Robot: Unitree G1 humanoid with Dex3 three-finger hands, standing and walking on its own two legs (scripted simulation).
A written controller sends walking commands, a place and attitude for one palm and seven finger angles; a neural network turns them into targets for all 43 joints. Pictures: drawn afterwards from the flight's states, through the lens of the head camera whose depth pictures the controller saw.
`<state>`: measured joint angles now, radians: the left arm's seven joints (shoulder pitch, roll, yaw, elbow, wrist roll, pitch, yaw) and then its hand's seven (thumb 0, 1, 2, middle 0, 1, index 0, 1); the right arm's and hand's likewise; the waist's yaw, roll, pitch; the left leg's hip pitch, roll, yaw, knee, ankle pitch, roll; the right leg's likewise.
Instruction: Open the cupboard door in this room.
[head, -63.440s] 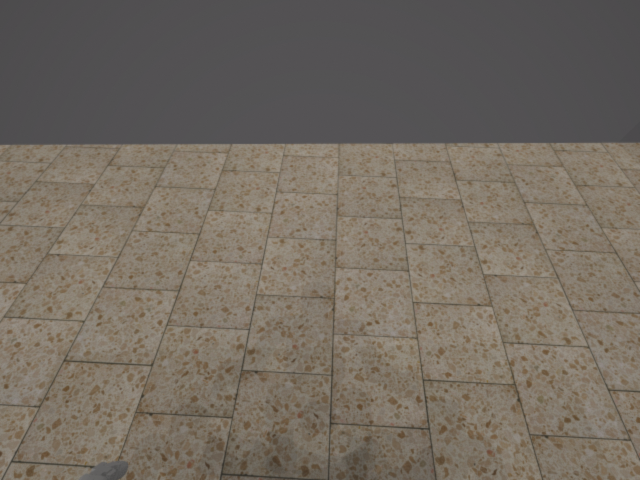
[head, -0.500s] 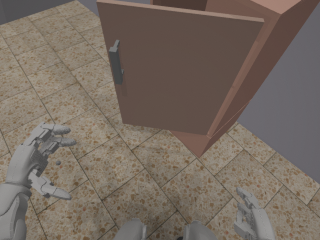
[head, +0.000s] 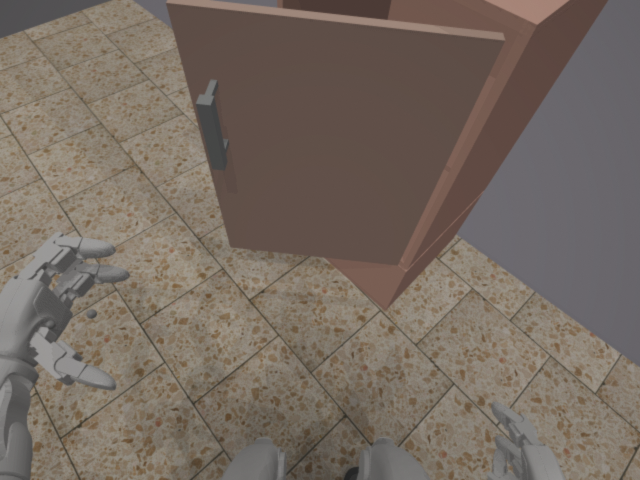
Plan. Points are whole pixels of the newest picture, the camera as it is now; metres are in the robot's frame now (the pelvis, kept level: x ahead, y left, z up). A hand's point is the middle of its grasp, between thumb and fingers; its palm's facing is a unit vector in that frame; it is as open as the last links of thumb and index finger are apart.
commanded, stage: raise the hand with hooked fingers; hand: left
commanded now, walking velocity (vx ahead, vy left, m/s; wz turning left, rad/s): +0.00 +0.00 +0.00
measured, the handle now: (216, 126) +0.61 +0.20 +0.03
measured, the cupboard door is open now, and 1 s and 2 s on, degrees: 39 39 39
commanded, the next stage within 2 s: move the hooked fingers beside the handle in 0.20 s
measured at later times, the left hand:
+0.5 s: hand (102, 294) +0.31 +0.27 +0.04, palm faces -0.04 -1.00 -0.04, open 14.0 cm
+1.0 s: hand (130, 225) +0.41 +0.27 +0.04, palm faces -0.06 -1.00 -0.03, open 14.0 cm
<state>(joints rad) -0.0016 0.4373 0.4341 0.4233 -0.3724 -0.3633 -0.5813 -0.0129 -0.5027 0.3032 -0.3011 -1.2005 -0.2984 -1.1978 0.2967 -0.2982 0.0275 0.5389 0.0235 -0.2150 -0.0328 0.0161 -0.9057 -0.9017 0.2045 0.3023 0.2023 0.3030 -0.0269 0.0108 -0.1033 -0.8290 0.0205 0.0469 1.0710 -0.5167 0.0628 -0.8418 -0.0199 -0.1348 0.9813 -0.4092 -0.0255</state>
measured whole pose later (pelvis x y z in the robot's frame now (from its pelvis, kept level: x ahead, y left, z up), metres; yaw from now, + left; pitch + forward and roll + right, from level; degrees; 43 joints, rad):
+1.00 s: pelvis +0.00 +0.00 -0.01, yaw -1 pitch +21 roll -3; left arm -0.49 0.56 0.49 0.87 -0.26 -0.38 -0.58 -0.01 -0.50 0.30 -0.30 -1.20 -0.30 -1.20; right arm 0.34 -0.30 0.04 0.60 0.02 -0.10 -0.04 0.01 -0.91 -0.90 0.21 0.30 0.20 0.30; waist -0.08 0.01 -0.11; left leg -0.95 0.04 0.05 1.12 -0.53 0.06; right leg -0.97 -0.01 -0.13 1.02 -0.42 -0.03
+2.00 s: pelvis +0.00 +0.01 -0.04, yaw -4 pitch +31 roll -8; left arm -1.13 0.90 0.53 1.29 -0.03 -0.31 -0.49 -0.01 -0.50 0.30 -0.30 -1.20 -0.30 -1.20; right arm 0.40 -0.29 0.11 0.57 -0.03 0.09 -0.01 0.01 -0.91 -0.90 0.21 0.30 0.20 0.30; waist -0.27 0.04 -0.09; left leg -1.24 0.06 0.02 1.25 -0.57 0.08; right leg -1.22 0.01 -0.16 1.09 -0.41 -0.01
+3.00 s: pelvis +0.01 +0.01 -0.03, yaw -4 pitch +30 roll -7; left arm -1.03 0.80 0.50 1.22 -0.08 -0.33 -0.49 -0.01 -0.50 0.30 -0.30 -1.20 -0.30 -1.20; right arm 0.38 -0.28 0.10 0.59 -0.02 0.11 0.00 0.00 -0.91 -0.90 0.21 0.30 0.20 0.30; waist -0.23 0.03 -0.10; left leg -1.19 0.06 0.01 1.23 -0.57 0.07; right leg -1.17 0.02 -0.16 1.06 -0.41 -0.02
